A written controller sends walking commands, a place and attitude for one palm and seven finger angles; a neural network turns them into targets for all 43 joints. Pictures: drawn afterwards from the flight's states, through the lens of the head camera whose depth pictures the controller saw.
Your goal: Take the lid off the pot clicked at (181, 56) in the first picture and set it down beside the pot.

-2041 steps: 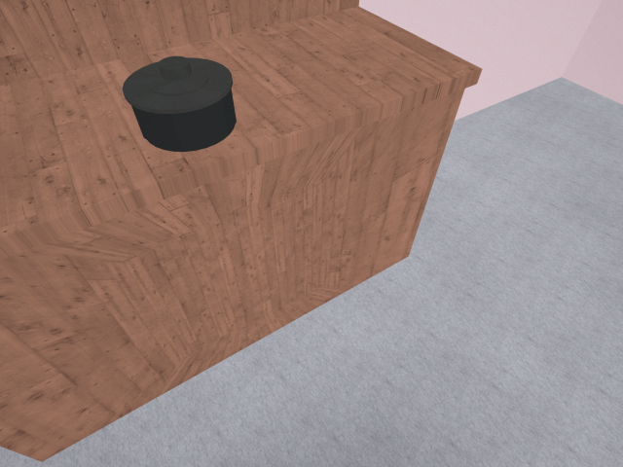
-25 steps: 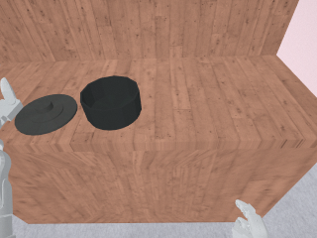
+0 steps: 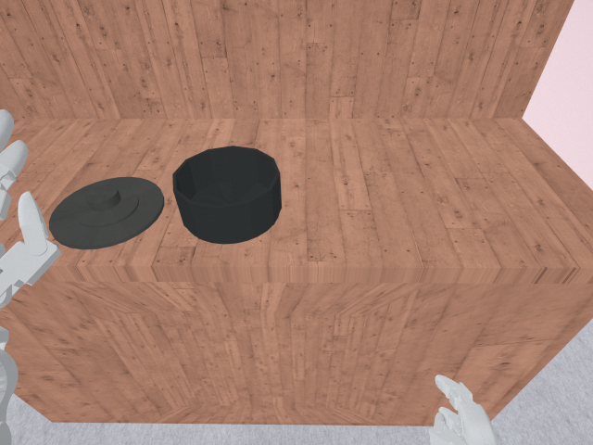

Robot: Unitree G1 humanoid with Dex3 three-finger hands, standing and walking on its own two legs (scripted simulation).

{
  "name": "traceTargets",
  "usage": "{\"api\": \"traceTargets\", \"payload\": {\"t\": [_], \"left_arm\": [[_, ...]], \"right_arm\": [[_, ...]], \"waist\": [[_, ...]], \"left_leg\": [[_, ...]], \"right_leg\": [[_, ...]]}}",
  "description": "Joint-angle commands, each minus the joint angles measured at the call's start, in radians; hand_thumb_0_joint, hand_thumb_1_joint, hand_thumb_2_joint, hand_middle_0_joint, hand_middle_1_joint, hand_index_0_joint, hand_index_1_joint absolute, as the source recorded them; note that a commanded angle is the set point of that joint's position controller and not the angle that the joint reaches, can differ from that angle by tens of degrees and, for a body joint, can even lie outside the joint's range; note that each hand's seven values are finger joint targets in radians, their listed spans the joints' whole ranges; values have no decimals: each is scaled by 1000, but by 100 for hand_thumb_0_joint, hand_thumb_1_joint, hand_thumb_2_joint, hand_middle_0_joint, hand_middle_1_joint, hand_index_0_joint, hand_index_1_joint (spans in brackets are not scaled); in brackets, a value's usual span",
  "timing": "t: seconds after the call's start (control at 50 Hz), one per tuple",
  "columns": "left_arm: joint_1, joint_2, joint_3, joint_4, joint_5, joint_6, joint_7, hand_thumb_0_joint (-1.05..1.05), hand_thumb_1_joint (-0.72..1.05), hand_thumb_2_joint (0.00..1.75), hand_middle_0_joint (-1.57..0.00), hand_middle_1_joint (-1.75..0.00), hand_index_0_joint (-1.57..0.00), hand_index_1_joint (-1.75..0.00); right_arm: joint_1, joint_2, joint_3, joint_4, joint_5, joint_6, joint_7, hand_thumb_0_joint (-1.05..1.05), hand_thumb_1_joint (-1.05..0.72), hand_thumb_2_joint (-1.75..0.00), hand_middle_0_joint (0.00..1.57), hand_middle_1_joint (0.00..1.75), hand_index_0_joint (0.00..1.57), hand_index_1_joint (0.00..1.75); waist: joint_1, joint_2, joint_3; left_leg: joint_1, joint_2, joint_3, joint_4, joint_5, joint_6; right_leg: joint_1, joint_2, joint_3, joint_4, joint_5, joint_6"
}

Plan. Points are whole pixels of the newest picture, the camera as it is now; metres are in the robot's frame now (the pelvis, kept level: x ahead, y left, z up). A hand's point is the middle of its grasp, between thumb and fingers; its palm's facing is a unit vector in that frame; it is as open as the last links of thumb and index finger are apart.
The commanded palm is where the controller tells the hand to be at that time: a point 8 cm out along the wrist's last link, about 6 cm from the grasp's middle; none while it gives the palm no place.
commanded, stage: draw the hand back to the body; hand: left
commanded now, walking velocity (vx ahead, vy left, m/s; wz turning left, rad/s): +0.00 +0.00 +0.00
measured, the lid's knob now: (103, 197) +0.47 +0.42 +0.07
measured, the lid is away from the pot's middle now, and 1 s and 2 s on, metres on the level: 0.23 0.23 0.23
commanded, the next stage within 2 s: step back with the hand held close in 0.20 s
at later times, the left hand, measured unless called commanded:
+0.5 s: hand (33, 247) +0.19 +0.26 +0.26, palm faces +0.47 -0.80 -0.38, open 7.4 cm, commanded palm +0.12 +0.30 +0.25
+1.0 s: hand out of the picture +0.12 +0.27 +0.25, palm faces +0.48 -0.78 -0.40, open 7.4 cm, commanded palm +0.05 +0.32 +0.25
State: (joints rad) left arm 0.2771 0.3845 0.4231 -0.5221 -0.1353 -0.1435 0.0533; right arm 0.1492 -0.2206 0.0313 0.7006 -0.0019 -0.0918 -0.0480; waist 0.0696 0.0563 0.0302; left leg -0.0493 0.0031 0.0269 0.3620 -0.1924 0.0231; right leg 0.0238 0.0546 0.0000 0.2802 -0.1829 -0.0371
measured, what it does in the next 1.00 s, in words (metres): shifts its weight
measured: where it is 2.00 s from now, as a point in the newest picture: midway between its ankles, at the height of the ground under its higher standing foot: outside the picture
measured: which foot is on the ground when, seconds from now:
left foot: down 0.00-1.00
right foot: down 0.00-1.00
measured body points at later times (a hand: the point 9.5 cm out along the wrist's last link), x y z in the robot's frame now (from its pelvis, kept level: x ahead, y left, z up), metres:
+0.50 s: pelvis -0.01 +0.02 +0.00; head -0.02 +0.02 +0.45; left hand +0.16 +0.30 +0.28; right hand +0.18 -0.20 -0.08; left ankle +0.01 +0.10 -0.75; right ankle -0.01 -0.10 -0.75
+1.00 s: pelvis -0.08 +0.04 -0.02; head -0.08 +0.04 +0.43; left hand +0.09 +0.31 +0.27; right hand +0.08 -0.20 -0.11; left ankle +0.01 +0.11 -0.74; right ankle -0.06 -0.09 -0.75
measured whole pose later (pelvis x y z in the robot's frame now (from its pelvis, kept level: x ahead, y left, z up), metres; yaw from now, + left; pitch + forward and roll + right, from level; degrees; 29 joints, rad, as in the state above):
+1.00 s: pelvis -0.08 +0.04 -0.02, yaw +0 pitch -1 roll -4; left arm 0.40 0.44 0.52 -0.69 -0.07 -0.25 0.13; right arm 0.22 -0.21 -0.01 0.61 0.03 -0.03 -0.03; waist -0.02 0.07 0.01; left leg -0.41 -0.01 0.01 0.64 -0.26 0.04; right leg -0.23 0.06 -0.01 0.50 -0.25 0.00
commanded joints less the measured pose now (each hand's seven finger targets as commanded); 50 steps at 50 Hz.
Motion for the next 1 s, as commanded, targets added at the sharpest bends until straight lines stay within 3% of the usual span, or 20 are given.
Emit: {"api": "traceTargets", "payload": {"t": [0.0, 0.08, 0.14, 0.2, 0.28, 0.3, 0.32, 0.34, 0.4, 0.46, 0.54, 0.62, 0.7, 0.74, 0.78, 0.82, 0.86, 0.9, 0.94, 0.98], "left_arm": [[-89, 176, 78, -248, -3, -55, 11, 0, 90, 90, -20, -30, -20, -30], [-134, 216, 117, -267, 1, -58, 26, 0, 90, 90, -20, -30, -20, -30], [-133, 165, 67, -252, 7, -52, 23, 0, 90, 90, -20, -30, -20, -30], [-108, 149, 44, -279, 13, -51, 22, 0, 90, 90, -20, -30, -20, -30], [-89, 197, 101, -286, 12, -50, 32, 0, 90, 90, -20, -30, -20, -30], [-266, 373, 245, -404, 43, -105, 53, 0, 90, 90, -20, -30, -20, -30], [-158, 279, 191, -278, 40, -114, 56, 0, 90, 90, -20, -30, -20, -30], [-86, 231, 149, -253, 50, -107, 51, 0, 90, 90, -20, -30, -20, -30], [-43, 191, 102, -242, 59, -106, 40, 0, 90, 90, -20, -30, -20, -30], [22, 212, 122, -279, 56, -107, 40, 0, 90, 90, -20, -30, -20, -30], [130, 265, 188, -386, 55, -116, 44, 0, 90, 90, -20, -30, -20, -30], [235, 297, 244, -494, 50, -130, 51, 0, 90, 90, -20, -30, -20, -30], [234, 292, 269, -498, 49, -137, 69, 0, 90, 90, -20, -30, -20, -30], [189, 280, 275, -449, 52, -137, 79, 0, 90, 90, -20, -30, -20, -30], [141, 267, 263, -386, 52, -133, 87, 0, 90, 90, -20, -30, -20, -30], [92, 251, 238, -303, 53, -127, 88, 0, 90, 90, -20, -30, -20, -30], [52, 262, 232, -271, 54, -137, 92, 0, 90, 90, -20, -30, -20, -30], [54, 240, 194, -285, 60, -144, 88, 0, 90, 90, -20, -30, -20, -30], [91, 242, 186, -321, 59, -145, 85, 0, 90, 90, -20, -30, -20, -30], [111, 250, 186, -365, 61, -145, 87, 0, 90, 90, -20, -30, -20, -30]], "right_arm": [[-167, -100, -37, -180, -3, -65, -8, 0, -90, -90, 20, 30, 20, 30], [-167, -98, -35, -170, -3, -66, -18, 0, -90, -90, 20, 30, 20, 30], [-164, -93, -33, -171, -2, -68, -19, 0, -90, -90, 20, 30, 20, 30], [-166, -93, -31, -175, -4, -75, -15, 0, -90, -90, 20, 30, 20, 30], [-165, -96, -34, -176, -8, -73, -16, 0, -90, -90, 20, 30, 20, 30], [-163, -133, -34, -240, 12, -52, -11, 0, -90, -90, 20, 30, 20, 30], [-134, -116, -41, -216, 3, -39, -14, 0, -90, -90, 20, 30, 20, 30], [-124, -115, -48, -222, 5, -29, -6, 0, -90, -90, 20, 30, 20, 30], [-100, -130, -64, -234, 17, -1, 6, 0, -90, -90, 20, 30, 20, 30], [-87, -134, -71, -259, 23, 19, 3, 0, -90, -90, 20, 30, 20, 30], [-68, -136, -87, -302, 28, 46, 2, 0, -90, -90, 20, 30, 20, 30], [-54, -138, -90, -337, 27, 47, 7, 0, -90, -90, 20, 30, 20, 30], [-24, -138, -96, -328, 14, 18, 3, 0, -90, -90, 20, 30, 20, 30], [-14, -136, -100, -313, 15, 1, 0, 0, -90, -90, 20, 30, 20, 30], [-10, -137, -100, -298, 22, -9, -7, 0, -90, -90, 20, 30, 20, 30], [-3, -132, -100, -288, 28, -10, -9, 0, -90, -90, 20, 30, 20, 30], [22, -123, -103, -256, 22, -6, -3, 0, -90, -90, 20, 30, 20, 30], [17, -119, -118, -243, 37, -2, -2, 0, -90, -90, 20, 30, 20, 30], [11, -113, -113, -255, 40, 2, -1, 0, -90, -90, 20, 30, 20, 30], [-4, -104, -99, -270, 35, 3, -3, 0, -90, -90, 20, 30, 20, 30]], "waist": [[1, 30, -54], [-3, 26, -40], [-10, 35, -8], [-5, 71, -24], [8, 32, -66], [-27, 18, 7], [-34, -84, 9], [-39, -114, 9], [-59, -53, -59], [-57, 15, -133], [-48, -5, -217], [-40, 87, -259], [-49, 176, -205], [-58, 149, -147], [-72, 91, -100], [-87, -36, -47], [-104, -124, -83], [-109, -196, -146], [-104, -198, -132], [-101, -140, -106]], "left_leg": [[55, 25, -34, -50, 101, 14], [37, 26, -43, -52, 56, 11], [39, 28, -47, -59, 37, 10], [46, 30, -56, -66, 25, 8], [35, 30, -61, -63, 43, 5], [-51, 33, -82, -17, -51, 32], [-62, 22, -97, 21, -53, 36], [-40, 22, -95, 65, -12, 38], [-30, 49, -90, 71, 92, 33], [-26, 73, -87, 41, 215, 37], [-52, 112, -114, 42, 392, 37], [-112, 159, -153, 4, 446, 36], [-244, 221, -181, -76, 245, 58], [-368, 227, -184, -95, 24, 72], [-401, 208, -184, -62, -89, 68], [-390, 142, -172, 21, -193, 42], [-232, 85, -142, 163, -76, 15], [-127, 60, -113, 305, -28, 4], [-125, 36, -102, 384, -109, 1], [-166, 40, -110, 363, -121, 1]], "right_leg": [[-115, -36, 8, -64, 74, -2], [-124, -35, 14, -75, 29, -5], [-145, -36, 8, -78, 8, -5], [-138, -36, 7, -68, 5, -8], [-103, -33, 9, -55, 23, -10], [-226, -76, 162, -90, 43, -6], [-245, -107, 175, -111, 19, -8], [-280, -127, 200, -124, 42, -12], [-257, -146, 169, -62, 180, -11], [-204, -122, 118, 16, 284, 8], [-160, -95, 75, 106, 320, 25], [-150, -60, 37, 217, 188, 39], [-180, -45, 22, 361, -97, 40], [-148, -49, 26, 385, -117, 37], [-158, -57, 49, 308, -62, 29], [-232, -98, 121, 162, 3, 4], [-342, -192, 217, 30, 82, -36], [-392, -250, 219, 15, 157, -49], [-453, -289, 212, -8, 75, -66], [-457, -287, 196, 10, 72, -72]]}}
